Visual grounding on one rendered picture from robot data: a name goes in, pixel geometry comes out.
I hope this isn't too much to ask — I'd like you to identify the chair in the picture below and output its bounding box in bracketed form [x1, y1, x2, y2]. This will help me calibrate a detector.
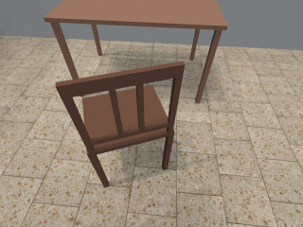
[55, 61, 185, 188]

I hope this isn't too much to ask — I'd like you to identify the table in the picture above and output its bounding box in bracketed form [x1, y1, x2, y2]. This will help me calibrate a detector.
[44, 0, 228, 104]

